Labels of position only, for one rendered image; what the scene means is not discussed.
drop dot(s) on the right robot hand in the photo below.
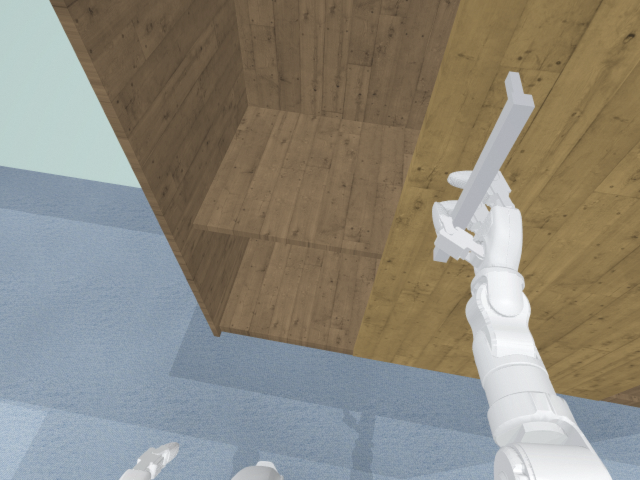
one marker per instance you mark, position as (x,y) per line
(499,231)

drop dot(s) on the handle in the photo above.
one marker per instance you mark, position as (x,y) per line
(510,123)

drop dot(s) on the robot left shin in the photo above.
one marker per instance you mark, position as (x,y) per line
(267,464)

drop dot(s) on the right robot forearm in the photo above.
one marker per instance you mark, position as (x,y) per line
(523,404)

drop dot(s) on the left robot hand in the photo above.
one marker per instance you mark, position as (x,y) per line
(150,463)

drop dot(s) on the right robot upper arm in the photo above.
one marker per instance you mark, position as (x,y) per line
(534,461)

